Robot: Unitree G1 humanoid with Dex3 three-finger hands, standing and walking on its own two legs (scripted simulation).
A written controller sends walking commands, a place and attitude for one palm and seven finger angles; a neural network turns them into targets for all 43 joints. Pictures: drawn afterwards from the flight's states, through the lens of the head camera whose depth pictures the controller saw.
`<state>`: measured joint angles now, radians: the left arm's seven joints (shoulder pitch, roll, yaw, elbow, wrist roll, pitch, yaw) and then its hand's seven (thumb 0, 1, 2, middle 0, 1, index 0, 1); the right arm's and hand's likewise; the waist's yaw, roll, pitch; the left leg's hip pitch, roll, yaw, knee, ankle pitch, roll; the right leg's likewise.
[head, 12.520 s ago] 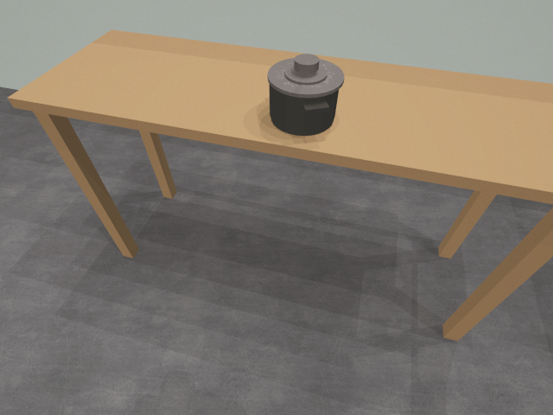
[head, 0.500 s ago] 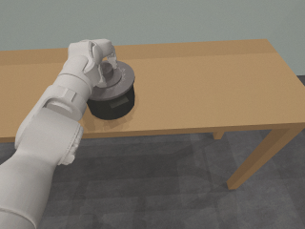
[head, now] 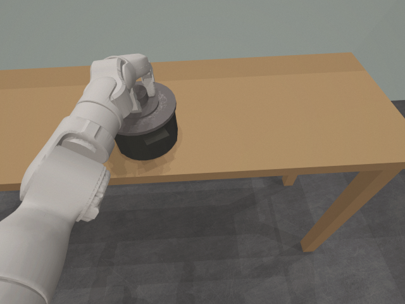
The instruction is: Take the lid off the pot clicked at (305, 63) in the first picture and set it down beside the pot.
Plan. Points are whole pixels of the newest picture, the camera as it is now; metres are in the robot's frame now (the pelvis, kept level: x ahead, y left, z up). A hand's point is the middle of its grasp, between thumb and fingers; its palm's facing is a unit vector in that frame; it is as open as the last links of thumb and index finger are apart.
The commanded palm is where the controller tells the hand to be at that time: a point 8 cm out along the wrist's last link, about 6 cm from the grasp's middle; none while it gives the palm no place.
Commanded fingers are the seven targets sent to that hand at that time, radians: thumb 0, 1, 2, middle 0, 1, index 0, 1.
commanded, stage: close the fingers and squeeze the knob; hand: left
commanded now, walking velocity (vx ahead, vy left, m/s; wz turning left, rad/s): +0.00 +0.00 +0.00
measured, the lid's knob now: (135, 95) +0.51 +0.12 +0.14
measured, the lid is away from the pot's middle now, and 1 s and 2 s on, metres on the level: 0.01 0.01 0.01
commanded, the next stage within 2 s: lift the lid straight up in 0.70 s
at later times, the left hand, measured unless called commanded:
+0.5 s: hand (133, 97) +0.48 +0.11 +0.16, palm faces -0.42 -0.04 -0.91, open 7.9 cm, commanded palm +0.49 +0.11 +0.21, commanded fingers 0.00 0.56 0.87 -0.61 -1.04 -0.68 -1.10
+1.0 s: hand (134, 97) +0.48 +0.11 +0.16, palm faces -0.43 -0.04 -0.90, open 7.9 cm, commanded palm +0.49 +0.11 +0.23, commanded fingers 0.00 0.70 0.91 -0.65 -1.06 -0.73 -1.13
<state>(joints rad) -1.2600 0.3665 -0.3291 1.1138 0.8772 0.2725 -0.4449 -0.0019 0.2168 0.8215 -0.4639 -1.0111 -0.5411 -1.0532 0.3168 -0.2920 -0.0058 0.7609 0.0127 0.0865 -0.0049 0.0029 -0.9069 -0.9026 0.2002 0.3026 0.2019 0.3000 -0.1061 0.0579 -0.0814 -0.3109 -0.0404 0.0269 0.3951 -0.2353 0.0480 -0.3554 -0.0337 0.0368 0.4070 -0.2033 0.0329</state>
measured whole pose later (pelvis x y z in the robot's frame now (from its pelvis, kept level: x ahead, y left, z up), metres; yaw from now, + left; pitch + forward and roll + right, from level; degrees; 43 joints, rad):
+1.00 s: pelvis +0.00 +0.00 +0.00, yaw +0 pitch +9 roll +0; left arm -1.28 0.36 -0.35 1.15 0.87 0.26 -0.45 0.03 0.30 0.72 -0.44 -0.97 -0.53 -1.03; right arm 0.34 -0.29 -0.01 0.77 0.01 0.05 -0.01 0.00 -0.91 -0.90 0.20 0.30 0.20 0.30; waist -0.11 0.06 -0.09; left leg -0.32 -0.04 0.02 0.40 -0.23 0.05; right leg -0.36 -0.03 0.03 0.41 -0.21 0.03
